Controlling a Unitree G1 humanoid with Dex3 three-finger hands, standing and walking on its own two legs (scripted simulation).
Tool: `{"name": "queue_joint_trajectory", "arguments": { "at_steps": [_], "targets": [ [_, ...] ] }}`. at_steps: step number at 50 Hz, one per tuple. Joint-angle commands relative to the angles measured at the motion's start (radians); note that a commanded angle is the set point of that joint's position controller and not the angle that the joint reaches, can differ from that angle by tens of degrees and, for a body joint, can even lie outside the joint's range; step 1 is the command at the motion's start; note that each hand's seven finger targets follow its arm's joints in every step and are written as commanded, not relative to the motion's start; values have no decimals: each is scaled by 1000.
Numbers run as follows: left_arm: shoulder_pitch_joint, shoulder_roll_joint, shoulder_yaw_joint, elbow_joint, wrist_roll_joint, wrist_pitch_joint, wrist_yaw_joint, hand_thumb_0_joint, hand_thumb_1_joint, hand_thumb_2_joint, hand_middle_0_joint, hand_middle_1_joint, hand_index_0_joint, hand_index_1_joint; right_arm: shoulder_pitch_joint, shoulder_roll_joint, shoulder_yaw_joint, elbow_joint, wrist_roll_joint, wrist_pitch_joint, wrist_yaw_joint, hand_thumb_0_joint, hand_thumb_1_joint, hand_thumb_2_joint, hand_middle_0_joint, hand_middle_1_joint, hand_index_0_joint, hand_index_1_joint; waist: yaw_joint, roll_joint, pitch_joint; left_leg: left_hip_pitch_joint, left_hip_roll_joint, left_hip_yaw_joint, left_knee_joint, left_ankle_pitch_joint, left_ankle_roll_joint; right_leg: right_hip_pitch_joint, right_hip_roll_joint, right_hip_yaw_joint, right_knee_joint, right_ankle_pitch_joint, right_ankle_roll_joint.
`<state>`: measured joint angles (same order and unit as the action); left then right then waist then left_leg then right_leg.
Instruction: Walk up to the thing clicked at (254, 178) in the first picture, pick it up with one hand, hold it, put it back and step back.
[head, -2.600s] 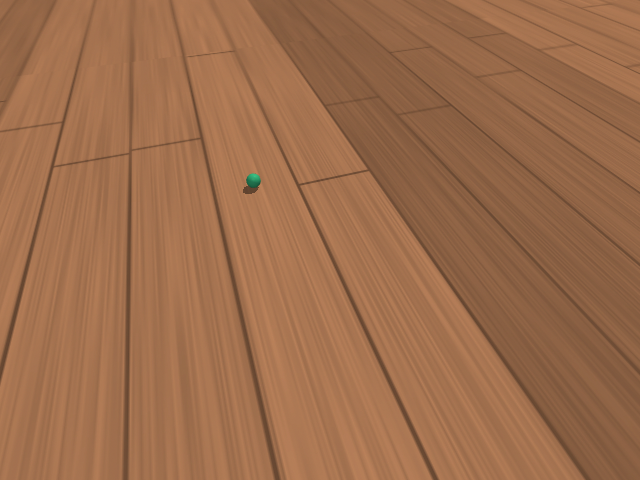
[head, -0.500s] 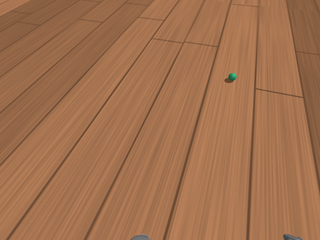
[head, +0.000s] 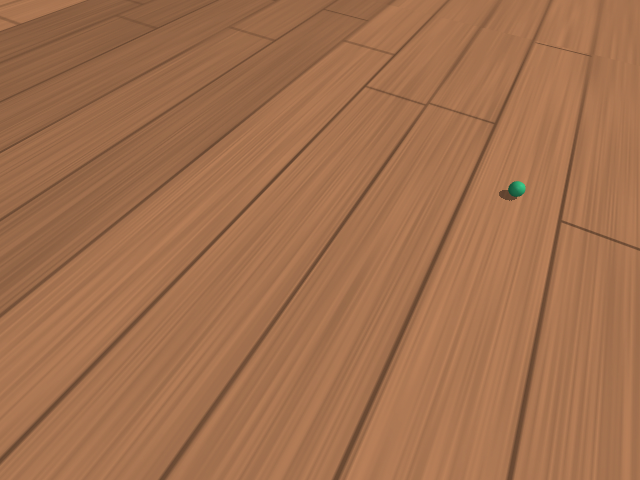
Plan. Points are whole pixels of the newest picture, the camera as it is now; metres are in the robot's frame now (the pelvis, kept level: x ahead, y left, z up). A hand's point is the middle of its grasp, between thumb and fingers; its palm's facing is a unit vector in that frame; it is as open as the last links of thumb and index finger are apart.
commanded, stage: walk up
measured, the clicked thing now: (516, 189) +1.45 -0.85 -0.72
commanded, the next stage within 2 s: stand in 0.74 s
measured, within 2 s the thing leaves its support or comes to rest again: neither
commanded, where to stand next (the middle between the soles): +0.05 +0.00 m, yaw -1 degrees
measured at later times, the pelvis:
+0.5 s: pelvis +0.00 -0.01 +0.01, yaw +3 degrees
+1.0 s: pelvis +0.00 -0.02 +0.03, yaw +2 degrees
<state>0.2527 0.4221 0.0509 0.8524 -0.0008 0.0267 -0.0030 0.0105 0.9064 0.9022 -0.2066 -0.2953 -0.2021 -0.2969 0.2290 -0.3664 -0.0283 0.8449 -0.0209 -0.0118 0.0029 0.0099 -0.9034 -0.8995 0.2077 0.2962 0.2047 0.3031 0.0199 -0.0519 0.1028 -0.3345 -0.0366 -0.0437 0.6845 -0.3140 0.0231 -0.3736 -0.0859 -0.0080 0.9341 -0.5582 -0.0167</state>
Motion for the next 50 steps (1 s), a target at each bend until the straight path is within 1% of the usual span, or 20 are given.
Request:
{"name": "queue_joint_trajectory", "arguments": {
  "at_steps": [1, 3, 5, 6, 7, 8, 9, 10, 11, 12, 13, 14, 16, 18, 19, 24, 36, 38, 44, 50],
  "targets": [
    [48, 164, 47, -37, -3, -40, 14, 0, 900, 900, -200, -300, -200, -300, -42, -273, -68, -65, 9, -35, -21, 0, -900, -900, 200, 300, 200, 300, 1, 265, -115, 82, 218, -255, -212, 397, 165, 5, 4, 0, -131, 64, -6],
    [42, 162, 46, -16, 3, -44, 17, 0, 900, 900, -200, -300, -200, -300, -49, -265, -65, -68, 10, -25, -19, 0, -900, -900, 200, 300, 200, 300, -4, 251, -129, 49, 212, -239, -189, 380, 162, 77, 33, -25, -201, 75, -3],
    [65, 148, 42, 13, 6, -54, 19, 0, 900, 900, -200, -300, -200, -300, -78, -261, -61, -64, 17, -12, -18, 0, -900, -900, 200, 300, 200, 300, 20, 221, -132, -13, 181, -189, -130, 289, 134, 195, 62, -49, -397, 234, -8],
    [72, 160, 41, 24, 12, -63, 24, 0, 900, 900, -200, -300, -200, -300, -106, -230, -51, -65, 27, -6, -18, 0, -900, -900, 200, 300, 200, 300, 35, 179, -148, -37, 161, -172, -91, 267, 99, 243, 42, -13, -451, 330, -18],
    [47, 204, 49, 21, 25, -71, 27, 0, 900, 900, -200, -300, -200, -300, -101, -194, -39, -68, 35, -5, -17, 0, -900, -900, 200, 300, 200, 300, 27, 78, -160, -83, 113, -139, -31, 215, 52, 279, -42, 103, -486, 393, -49],
    [4, 246, 53, 11, 28, -76, 28, 0, 900, 900, -200, -300, -200, -300, -110, -175, -36, -60, 36, -3, -16, 0, -900, -900, 200, 300, 200, 300, 15, -4, -116, -100, 25, -83, 32, 72, 12, 189, -167, 267, -558, 321, -115],
    [-90, 280, 53, -3, 28, -74, 21, 0, 900, 900, -200, -300, -200, -300, -74, -194, -48, -28, 33, 3, -20, 0, -900, -900, 200, 300, 200, 300, -27, -73, -97, -6, 10, -31, 80, -163, 3, 56, -259, 329, -573, 251, -191],
    [-165, 254, 45, -19, 27, -73, 16, 0, 900, 900, -200, -300, -200, -300, -15, -214, -57, 13, 22, 2, -18, 0, -900, -900, 200, 300, 200, 300, -69, -72, -76, 103, 34, -37, 76, -184, 1, -47, -260, 306, -546, 233, -194],
    [-168, 211, 30, -18, 24, -70, 13, 0, 900, 900, -200, -300, -200, -300, -10, -218, -55, 26, 21, -5, -13, 0, -900, -900, 200, 300, 200, 300, -75, -34, -68, 139, 42, -67, -48, -141, 12, -64, -194, 211, -516, 234, -139],
    [-161, 188, 19, -3, 17, -69, 12, 0, 900, 900, -200, -300, -200, -300, -39, -221, -54, 34, 22, -12, -10, 0, -900, -900, 200, 300, 200, 300, -63, 5, -59, 124, 70, -132, -151, 7, 27, -44, -110, 117, -480, 232, -77],
    [-151, 168, 15, 9, 10, -67, 12, 0, 900, 900, -200, -300, -200, -300, -95, -234, -55, 30, 18, -17, -5, 0, -900, -900, 200, 300, 200, 300, -34, 42, -54, 76, 113, -207, -203, 61, 54, -6, -41, 57, -439, 239, -33],
    [-117, 162, 14, 36, 9, -67, 11, 0, 900, 900, -200, -300, -200, -300, -134, -231, -50, 27, 19, -20, -3, 0, -900, -900, 200, 300, 200, 300, -2, 45, -71, 47, 147, -244, -218, 46, 69, 55, -10, 28, -426, 218, -24],
    [-101, 176, 16, 57, 10, -68, 5, 0, 900, 900, -200, -300, -200, -300, -138, -230, -37, 38, 16, -21, 0, 0, -900, -900, 200, 300, 200, 300, 3, -7, -87, -8, 123, -202, -221, -44, 56, 125, -30, 71, -509, 126, -34],
    [-145, 180, 13, 69, 11, -71, 5, 0, 900, 900, -200, -300, -200, -300, -137, -218, -31, 69, 14, -18, 3, 0, -900, -900, 200, 300, 200, 300, -15, 16, -42, -6, 90, -166, -247, -37, 27, 117, -57, 91, -535, 137, -39],
    [-163, 176, 11, 74, 10, -70, 5, 0, 900, 900, -200, -300, -200, -300, -131, -218, -32, 82, 14, -20, 2, 0, -900, -900, 200, 300, 200, 300, -24, 31, -70, 24, 98, -170, -261, 5, 24, 136, -56, 76, -518, 189, -40],
    [-147, 168, 4, 119, -2, -75, 9, 0, 900, 900, -200, -300, -200, -300, -151, -213, -16, 124, 23, -30, -2, 0, -900, -900, 200, 300, 200, 300, 0, 80, -177, 108, 117, -147, -233, 317, 26, 253, -51, 32, -520, 422, -20],
    [-214, 161, 0, 189, 0, -60, 7, 0, 900, 900, -200, -300, -200, -300, -192, -203, -11, 193, 23, -19, -7, 0, -900, -900, 200, 300, 200, 300, -6, 87, -155, 117, 127, -141, -324, 323, 9, 313, -55, 5, -591, 427, -3],
    [-190, 152, -9, 209, 5, -62, 7, 0, 900, 900, -200, -300, -200, -300, -196, -196, -12, 201, 15, -27, -8, 0, -900, -900, 200, 300, 200, 300, -6, 76, -175, 212, 142, -125, -310, 432, -4, 287, -60, 26, -602, 492, 3],
    [-215, 153, -10, 222, 7, -62, 7, 0, 900, 900, -200, -300, -200, -300, -219, -205, -18, 214, 16, -17, -7, 0, -900, -900, 200, 300, 200, 300, -15, 74, -118, 172, 138, -117, -359, 280, -11, 271, -55, 40, -653, 390, 8],
    [-207, 159, -9, 232, 10, -64, 6, 0, 900, 900, -200, -300, -200, -300, -210, -198, -19, 223, 15, -18, -4, 0, -900, -900, 200, 300, 200, 300, -18, 55, -111, 190, 138, -109, -382, 237, -13, 258, -54, 45, -667, 364, 6]
  ]
}}
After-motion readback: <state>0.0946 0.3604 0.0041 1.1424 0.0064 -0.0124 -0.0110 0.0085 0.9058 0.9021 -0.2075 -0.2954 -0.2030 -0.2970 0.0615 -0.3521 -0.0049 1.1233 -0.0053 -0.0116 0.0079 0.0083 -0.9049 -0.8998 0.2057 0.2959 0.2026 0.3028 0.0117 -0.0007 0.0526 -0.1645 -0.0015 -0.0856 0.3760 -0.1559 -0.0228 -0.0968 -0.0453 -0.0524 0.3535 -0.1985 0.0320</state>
